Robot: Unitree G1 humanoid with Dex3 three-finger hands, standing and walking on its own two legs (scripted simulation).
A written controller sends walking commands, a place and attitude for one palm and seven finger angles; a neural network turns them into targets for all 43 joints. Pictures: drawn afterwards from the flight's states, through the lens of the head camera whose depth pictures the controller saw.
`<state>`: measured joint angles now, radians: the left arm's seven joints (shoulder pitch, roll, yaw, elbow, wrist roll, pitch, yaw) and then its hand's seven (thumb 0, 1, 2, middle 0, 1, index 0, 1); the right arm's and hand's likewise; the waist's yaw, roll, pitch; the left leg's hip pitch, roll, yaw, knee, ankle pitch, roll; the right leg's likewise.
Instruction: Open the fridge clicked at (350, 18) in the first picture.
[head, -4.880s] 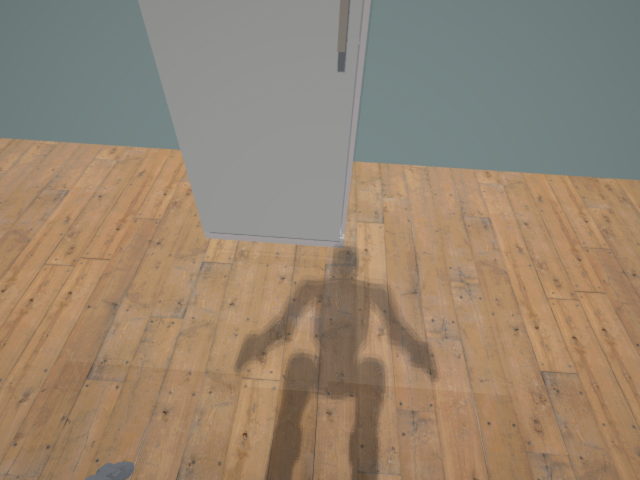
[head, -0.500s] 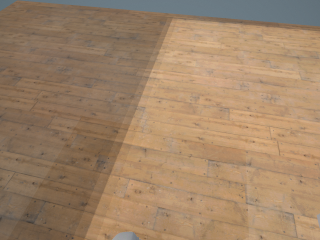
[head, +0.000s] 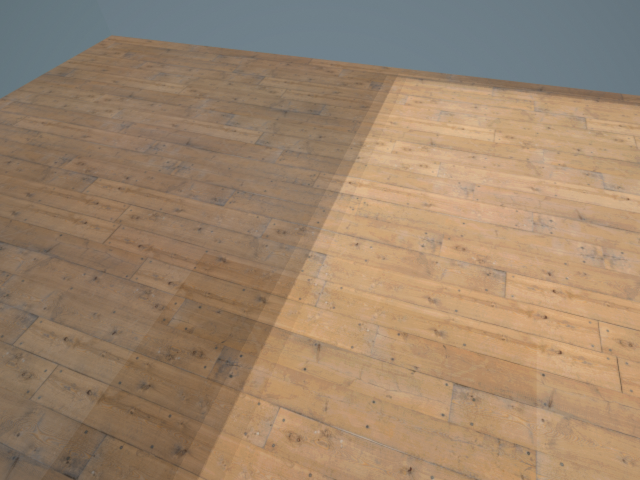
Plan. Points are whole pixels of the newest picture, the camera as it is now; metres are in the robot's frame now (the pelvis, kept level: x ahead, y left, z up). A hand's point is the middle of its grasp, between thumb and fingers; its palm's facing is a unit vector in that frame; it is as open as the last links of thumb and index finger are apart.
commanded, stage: turn to face it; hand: right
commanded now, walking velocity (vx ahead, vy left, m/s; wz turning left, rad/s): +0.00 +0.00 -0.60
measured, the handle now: out of the picture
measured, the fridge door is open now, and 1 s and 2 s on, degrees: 0 0 0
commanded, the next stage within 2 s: none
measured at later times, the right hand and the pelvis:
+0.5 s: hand out of the picture +0.09 -0.21 -0.14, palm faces +0.26 +0.93 -0.25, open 7.4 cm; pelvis +0.02 +0.01 +0.01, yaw -14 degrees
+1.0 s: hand out of the picture -0.10 -0.18 -0.18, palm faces +0.59 +0.77 -0.24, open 7.4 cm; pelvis -0.01 +0.01 +0.00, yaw -35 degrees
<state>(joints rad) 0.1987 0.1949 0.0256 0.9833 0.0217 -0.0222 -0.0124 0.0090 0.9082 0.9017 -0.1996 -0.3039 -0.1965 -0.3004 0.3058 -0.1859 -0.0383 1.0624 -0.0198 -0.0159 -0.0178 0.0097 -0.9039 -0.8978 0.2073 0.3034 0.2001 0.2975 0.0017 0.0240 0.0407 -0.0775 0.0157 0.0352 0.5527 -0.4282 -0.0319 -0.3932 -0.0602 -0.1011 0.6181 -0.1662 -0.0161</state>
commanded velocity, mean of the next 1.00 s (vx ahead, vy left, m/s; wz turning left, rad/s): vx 0.00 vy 0.00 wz -0.60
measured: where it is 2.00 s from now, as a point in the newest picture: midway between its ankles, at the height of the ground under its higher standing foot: outside the picture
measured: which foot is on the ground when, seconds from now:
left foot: down 0.00-0.00, up 0.02-0.52, down 0.54-0.96, up 0.98-1.00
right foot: down 0.00-0.54, up 0.56-0.94, down 0.96-1.00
